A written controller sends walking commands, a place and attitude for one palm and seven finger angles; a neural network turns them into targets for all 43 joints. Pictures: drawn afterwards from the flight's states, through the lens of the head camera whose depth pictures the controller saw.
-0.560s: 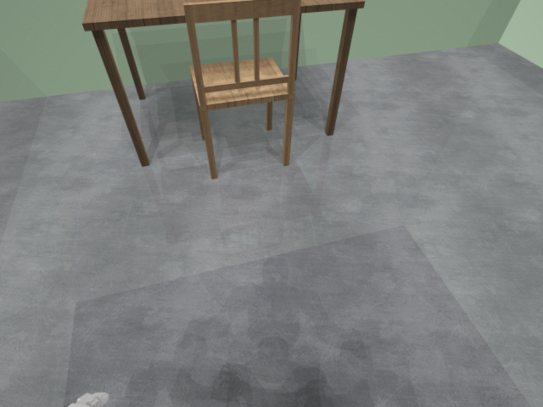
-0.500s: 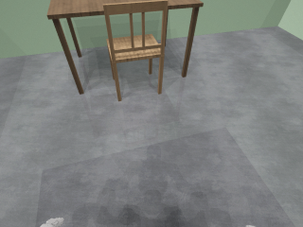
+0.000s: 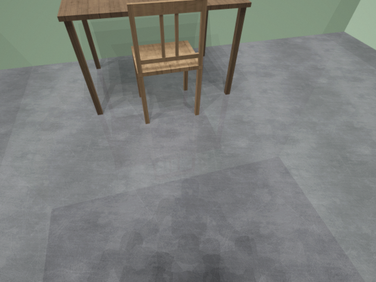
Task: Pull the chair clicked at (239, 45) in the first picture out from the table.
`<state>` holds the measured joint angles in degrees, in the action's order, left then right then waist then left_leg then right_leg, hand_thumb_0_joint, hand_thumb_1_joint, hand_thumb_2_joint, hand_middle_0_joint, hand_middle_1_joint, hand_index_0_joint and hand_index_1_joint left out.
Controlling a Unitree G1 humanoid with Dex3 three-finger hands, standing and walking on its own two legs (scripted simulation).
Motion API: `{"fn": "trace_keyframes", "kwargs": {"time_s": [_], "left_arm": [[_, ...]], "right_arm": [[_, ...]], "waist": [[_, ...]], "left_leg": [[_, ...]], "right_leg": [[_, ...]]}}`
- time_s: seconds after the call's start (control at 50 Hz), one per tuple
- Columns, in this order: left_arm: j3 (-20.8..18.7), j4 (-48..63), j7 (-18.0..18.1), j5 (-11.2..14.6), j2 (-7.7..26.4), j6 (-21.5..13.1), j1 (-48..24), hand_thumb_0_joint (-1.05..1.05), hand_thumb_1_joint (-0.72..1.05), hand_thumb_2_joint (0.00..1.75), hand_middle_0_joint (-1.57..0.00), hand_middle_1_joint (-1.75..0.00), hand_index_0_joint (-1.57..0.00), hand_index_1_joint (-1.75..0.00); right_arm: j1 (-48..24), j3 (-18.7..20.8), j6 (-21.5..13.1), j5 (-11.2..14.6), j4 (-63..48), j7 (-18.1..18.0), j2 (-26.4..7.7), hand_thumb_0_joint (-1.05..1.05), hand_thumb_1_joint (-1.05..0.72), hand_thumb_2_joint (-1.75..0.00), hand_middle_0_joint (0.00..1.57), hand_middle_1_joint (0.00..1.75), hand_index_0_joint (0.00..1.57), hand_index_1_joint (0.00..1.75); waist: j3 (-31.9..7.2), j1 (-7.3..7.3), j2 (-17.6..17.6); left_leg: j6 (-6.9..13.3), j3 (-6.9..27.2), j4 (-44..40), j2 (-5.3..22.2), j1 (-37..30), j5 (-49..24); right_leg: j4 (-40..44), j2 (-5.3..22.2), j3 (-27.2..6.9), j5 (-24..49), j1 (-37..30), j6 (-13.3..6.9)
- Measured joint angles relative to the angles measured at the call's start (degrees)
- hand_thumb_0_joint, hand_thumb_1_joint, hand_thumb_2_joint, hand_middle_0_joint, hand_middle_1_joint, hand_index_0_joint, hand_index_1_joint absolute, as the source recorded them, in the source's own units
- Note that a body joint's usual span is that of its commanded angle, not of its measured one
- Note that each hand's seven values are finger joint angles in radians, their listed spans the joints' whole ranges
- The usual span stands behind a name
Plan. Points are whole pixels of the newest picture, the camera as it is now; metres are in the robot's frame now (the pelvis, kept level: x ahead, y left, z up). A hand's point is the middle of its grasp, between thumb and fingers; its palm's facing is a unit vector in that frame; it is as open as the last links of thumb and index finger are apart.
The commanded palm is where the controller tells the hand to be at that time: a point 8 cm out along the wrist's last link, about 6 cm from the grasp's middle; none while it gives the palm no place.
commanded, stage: stand and wait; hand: left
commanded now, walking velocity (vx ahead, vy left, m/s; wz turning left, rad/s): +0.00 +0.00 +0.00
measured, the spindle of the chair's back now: (162, 37) +1.39 +0.23 -0.12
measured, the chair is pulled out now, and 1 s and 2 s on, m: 0.00 0.00 0.00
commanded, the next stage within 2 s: look at it before walking up in 0.26 s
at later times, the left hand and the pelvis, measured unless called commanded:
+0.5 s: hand out of the picture +0.06 +0.24 -0.15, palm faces -0.03 -0.95 -0.32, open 7.4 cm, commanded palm none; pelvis -0.01 +0.00 +0.00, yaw +0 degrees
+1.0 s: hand out of the picture +0.04 +0.24 -0.16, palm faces -0.03 -0.95 -0.32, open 7.4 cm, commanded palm none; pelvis -0.01 +0.00 +0.00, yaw +0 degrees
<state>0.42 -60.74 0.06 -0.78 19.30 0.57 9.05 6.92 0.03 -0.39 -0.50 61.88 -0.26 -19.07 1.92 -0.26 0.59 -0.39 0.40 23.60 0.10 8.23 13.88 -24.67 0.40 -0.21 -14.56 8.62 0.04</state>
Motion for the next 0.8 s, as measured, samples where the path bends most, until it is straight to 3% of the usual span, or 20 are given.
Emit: {"fn": "trace_keyframes", "kwargs": {"time_s": [0.8], "left_arm": [[0.19,-1.73,-0.15,-0.15,-0.32,-0.28,-0.05,0.0,0.9,0.9,-0.2,-0.3,-0.21,-0.3]], "right_arm": [[0.69,-0.28,-0.27,0.22,2.19,0.33,0.43,0.0,-0.9,-0.9,0.2,0.3,0.2,0.3]], "waist": [[0.05,0.07,0.03]], "left_leg": [[-0.13,0.17,-2.49,0.13,-0.12,-2.75]], "right_leg": [[2.67,-0.11,0.16,2.79,-0.25,-0.02]]}}
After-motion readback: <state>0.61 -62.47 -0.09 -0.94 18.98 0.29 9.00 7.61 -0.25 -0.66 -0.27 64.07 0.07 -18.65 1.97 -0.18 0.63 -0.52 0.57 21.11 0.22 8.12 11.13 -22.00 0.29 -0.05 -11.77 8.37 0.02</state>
